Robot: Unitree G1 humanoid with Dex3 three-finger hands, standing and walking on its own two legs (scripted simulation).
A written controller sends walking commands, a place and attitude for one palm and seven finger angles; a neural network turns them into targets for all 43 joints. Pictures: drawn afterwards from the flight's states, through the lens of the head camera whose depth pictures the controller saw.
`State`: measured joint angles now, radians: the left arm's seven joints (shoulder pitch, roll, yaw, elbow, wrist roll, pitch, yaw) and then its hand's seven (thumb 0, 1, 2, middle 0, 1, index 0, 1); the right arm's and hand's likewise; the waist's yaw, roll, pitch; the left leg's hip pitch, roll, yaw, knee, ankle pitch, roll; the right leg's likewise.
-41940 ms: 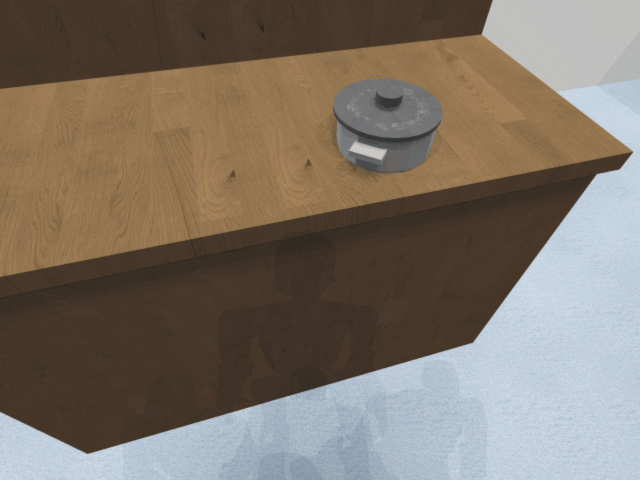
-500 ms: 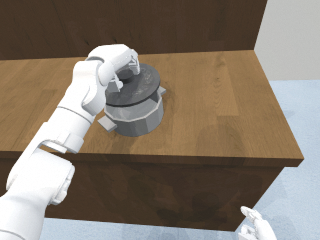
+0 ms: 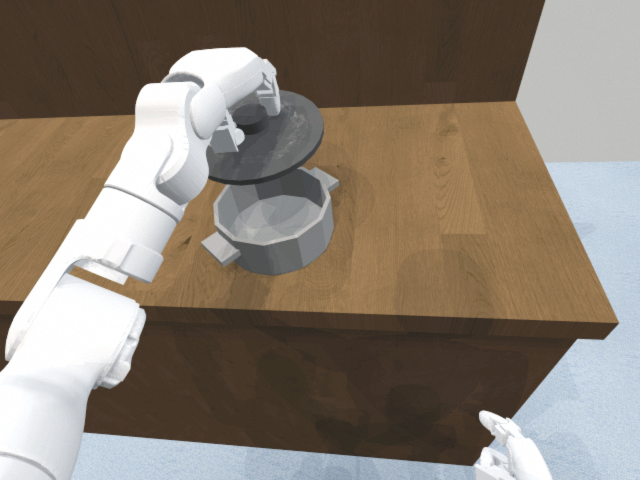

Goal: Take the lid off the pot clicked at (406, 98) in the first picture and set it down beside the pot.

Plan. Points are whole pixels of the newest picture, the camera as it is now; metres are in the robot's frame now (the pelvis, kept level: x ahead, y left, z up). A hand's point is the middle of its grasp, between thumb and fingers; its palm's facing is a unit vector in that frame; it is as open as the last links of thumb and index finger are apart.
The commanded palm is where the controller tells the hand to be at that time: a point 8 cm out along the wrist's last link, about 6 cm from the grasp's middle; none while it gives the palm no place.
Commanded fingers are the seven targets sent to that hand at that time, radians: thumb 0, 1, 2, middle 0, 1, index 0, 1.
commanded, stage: lift the lid straight up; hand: left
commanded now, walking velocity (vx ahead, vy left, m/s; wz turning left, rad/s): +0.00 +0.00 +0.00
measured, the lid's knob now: (250, 118) +0.48 +0.09 +0.23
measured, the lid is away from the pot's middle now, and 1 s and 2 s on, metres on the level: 0.03 0.03 0.13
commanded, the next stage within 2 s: move the lid sideways beside the pot in 0.86 s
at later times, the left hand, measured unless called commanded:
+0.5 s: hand (215, 91) +0.44 +0.11 +0.29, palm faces -0.04 +0.00 -1.00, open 7.6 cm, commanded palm +0.41 +0.11 +0.36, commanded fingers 0.00 0.61 1.11 -1.27 -1.06 -0.82 -0.86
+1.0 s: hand (209, 76) +0.44 +0.11 +0.31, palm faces -0.04 +0.00 -1.00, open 7.6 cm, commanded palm +0.41 +0.12 +0.37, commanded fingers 0.00 0.61 1.11 -1.27 -1.06 -0.82 -0.86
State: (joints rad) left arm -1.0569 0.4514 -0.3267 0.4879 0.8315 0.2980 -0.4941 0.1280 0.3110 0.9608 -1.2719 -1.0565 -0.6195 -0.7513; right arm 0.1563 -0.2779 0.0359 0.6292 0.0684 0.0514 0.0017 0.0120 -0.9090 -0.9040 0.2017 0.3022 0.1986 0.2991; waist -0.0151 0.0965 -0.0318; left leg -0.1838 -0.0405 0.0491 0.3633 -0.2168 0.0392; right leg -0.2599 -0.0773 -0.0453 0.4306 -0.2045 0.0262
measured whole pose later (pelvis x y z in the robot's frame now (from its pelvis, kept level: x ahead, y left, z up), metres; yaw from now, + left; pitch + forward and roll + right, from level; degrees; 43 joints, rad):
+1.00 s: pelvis -0.01 +0.00 +0.00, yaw +0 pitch +2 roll +1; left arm -1.22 0.50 -0.33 0.53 0.85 0.34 -0.56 0.13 0.30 0.96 -1.27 -1.06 -0.63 -0.75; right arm 0.16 -0.29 0.05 0.62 0.08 0.04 -0.02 0.01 -0.91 -0.90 0.20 0.30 0.20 0.30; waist -0.01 0.09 -0.04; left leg -0.20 -0.05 0.05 0.36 -0.20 0.04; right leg -0.28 -0.08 -0.04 0.43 -0.19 0.03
